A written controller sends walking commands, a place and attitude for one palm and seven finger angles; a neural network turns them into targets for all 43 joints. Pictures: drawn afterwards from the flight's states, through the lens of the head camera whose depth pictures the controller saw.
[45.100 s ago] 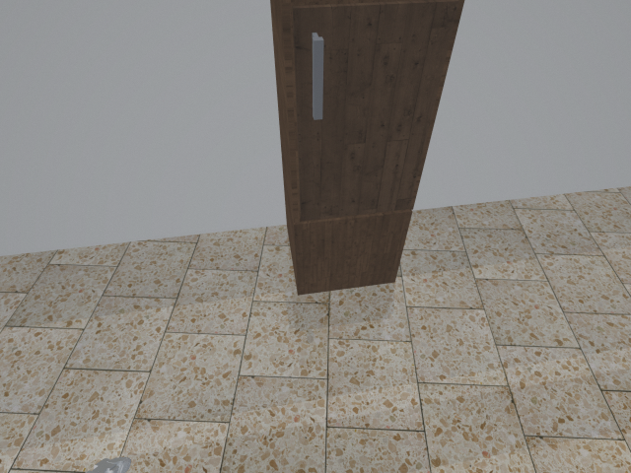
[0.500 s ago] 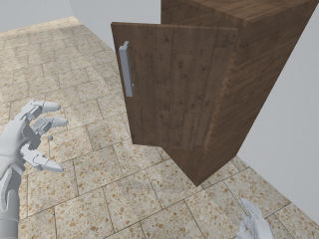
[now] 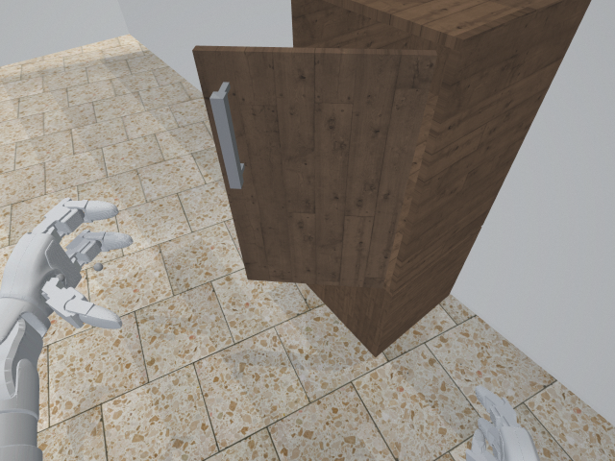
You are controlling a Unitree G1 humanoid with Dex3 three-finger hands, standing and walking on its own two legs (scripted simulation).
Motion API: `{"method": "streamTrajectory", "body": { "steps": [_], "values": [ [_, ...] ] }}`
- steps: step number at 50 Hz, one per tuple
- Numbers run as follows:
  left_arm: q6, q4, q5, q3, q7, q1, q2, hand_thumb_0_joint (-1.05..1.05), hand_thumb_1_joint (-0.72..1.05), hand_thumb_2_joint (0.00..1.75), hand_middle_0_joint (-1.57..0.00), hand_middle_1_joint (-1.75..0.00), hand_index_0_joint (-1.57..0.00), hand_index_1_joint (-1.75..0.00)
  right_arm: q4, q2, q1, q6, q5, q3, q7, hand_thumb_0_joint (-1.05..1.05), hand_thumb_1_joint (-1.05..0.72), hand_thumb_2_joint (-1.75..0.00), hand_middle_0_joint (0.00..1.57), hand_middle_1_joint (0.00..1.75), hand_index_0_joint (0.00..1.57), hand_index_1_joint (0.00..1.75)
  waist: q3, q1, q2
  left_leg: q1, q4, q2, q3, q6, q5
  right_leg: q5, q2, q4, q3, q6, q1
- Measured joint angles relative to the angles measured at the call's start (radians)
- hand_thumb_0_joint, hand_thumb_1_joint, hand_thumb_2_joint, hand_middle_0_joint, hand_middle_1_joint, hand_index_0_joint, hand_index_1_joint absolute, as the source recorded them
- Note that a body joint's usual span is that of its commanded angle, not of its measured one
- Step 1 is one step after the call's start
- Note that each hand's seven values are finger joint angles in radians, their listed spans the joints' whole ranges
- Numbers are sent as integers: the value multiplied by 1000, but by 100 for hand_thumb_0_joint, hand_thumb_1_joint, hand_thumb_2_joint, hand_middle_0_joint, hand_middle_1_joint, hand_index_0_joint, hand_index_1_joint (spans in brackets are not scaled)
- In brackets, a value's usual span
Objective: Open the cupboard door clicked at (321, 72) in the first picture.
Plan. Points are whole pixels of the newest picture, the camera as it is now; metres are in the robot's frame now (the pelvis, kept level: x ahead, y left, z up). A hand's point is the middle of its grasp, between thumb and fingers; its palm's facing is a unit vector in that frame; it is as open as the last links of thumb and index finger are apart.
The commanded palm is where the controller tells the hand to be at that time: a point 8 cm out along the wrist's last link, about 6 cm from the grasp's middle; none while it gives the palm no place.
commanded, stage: raise the hand with hooked fingers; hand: left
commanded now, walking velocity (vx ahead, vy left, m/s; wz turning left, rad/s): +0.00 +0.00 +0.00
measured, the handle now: (231, 138) +0.58 +0.18 +0.12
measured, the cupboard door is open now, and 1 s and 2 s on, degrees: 47 47 47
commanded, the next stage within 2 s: move the hooked fingers beside the handle in 0.04 s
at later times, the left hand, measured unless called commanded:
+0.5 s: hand (127, 233) +0.35 +0.26 +0.13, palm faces +0.00 -1.00 -0.02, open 14.0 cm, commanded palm +0.32 +0.31 +0.13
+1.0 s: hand (156, 200) +0.41 +0.25 +0.13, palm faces +0.00 -1.00 -0.01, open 14.0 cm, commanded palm +0.39 +0.30 +0.13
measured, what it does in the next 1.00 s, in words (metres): stands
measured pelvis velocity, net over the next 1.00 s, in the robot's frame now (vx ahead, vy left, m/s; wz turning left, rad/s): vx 0.00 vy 0.01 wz -0.01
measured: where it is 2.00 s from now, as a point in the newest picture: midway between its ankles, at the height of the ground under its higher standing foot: outside the picture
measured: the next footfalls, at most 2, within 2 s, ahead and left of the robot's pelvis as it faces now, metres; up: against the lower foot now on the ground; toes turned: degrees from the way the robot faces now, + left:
none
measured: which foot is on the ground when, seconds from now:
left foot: down 0.00-1.00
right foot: down 0.00-1.00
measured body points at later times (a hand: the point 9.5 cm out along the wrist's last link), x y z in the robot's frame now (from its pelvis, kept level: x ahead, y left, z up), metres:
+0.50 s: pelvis -0.01 +0.01 +0.00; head +0.01 +0.00 +0.45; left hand +0.34 +0.31 +0.14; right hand +0.14 -0.24 -0.09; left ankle -0.01 +0.12 -0.73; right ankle +0.00 -0.11 -0.73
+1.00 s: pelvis +0.00 +0.01 +0.00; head +0.03 +0.01 +0.44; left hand +0.40 +0.30 +0.13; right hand +0.09 -0.26 -0.11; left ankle -0.01 +0.12 -0.73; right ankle +0.00 -0.11 -0.73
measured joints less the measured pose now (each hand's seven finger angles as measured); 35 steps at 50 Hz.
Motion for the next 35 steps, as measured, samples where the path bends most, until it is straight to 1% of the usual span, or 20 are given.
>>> {"method": "streamTrajectory", "body": {
  "steps": [3, 7, 10, 15, 19, 25, 30, 35],
  "values": [
    [-4, -6, -8, -5, -14, 9, -2, -2, -50, 30, -30, -120, -30, -120, -1, 2, -6, -1, -2, 2, -1, 2, -90, -90, 21, 30, 21, 30, -4, 0, 3, 2, -2, -1, 3, 1, 1, 1, -1, 0, 3, 1, 0],
    [-15, 0, -16, 2, -13, 4, -6, -2, -50, 30, -30, -120, -30, -120, -1, 8, -9, -1, -1, 6, 0, 2, -90, -90, 21, 30, 21, 30, -7, 1, 0, 5, -2, -2, 3, 2, 1, 0, -2, 1, 3, 2, 2],
    [-15, 14, -10, 3, -4, -11, -4, -2, -50, 30, -30, -120, -30, -120, -1, 9, -8, -3, 1, 7, -1, 2, -90, -90, 21, 30, 21, 30, -5, 3, 1, 6, -3, -4, 0, 2, 3, 2, -4, 0, 1, 2, 5],
    [-13, 72, 9, -32, 4, -87, -5, -2, -51, 30, -30, -120, -30, -120, 11, 6, -9, -3, 2, 11, -9, 2, -90, -90, 21, 30, 21, 30, 5, 7, 0, -7, 3, -10, -9, 5, 9, 5, -9, 2, -9, 4, -2],
    [-19, 143, 26, -54, 7, -162, 2, -2, -51, 30, -30, -120, -30, -120, 21, 6, -12, 1, 0, 17, -12, 2, -90, -90, 21, 30, 21, 30, 10, -3, -7, -25, 8, -11, -11, 6, 12, 8, -11, 6, -11, 4, -18],
    [-41, 224, 50, -61, 29, -250, 11, -2, -51, 30, -30, -120, -30, -120, 24, 5, 7, 9, -4, 15, -5, 2, -90, -90, 21, 30, 21, 30, 5, -28, -14, -46, 11, -10, -3, 7, 12, 11, -10, 10, -2, 5, -44],
    [-54, 271, 57, -42, 37, -275, 20, -2, -50, 30, -30, -120, -30, -120, 22, -1, 39, 27, -7, 7, 10, 2, -90, -90, 21, 30, 21, 30, -12, -46, -15, -54, 10, -8, 12, 10, 7, 9, -8, 14, 13, 8, -60],
    [-62, 302, 68, -41, 51, -290, 26, -2, -50, 30, -30, -120, -30, -120, 24, -8, 69, 44, -6, -5, 19, 2, -90, -90, 21, 30, 21, 30, -16, -53, -14, -65, 15, -8, 16, 11, 1, 6, -8, 18, 17, 10, -72]
  ]
}}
